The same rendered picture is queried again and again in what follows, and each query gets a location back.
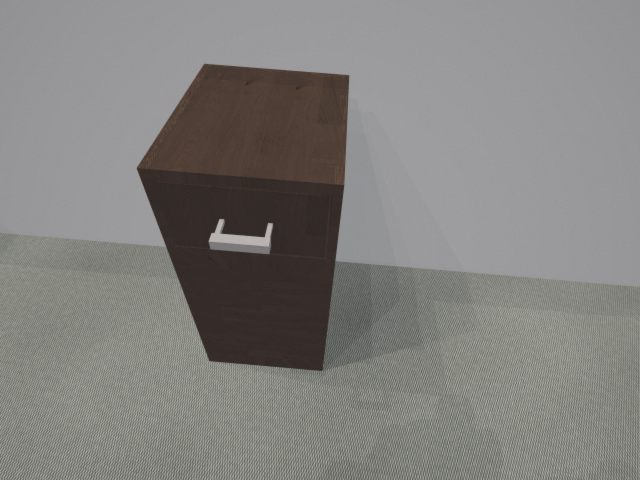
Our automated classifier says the cabinet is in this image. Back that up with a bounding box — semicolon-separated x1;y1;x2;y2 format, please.
137;64;349;371

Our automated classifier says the handle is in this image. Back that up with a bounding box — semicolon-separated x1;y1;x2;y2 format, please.
208;219;273;254

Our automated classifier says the drawer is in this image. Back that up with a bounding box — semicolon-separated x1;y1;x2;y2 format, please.
155;180;330;258

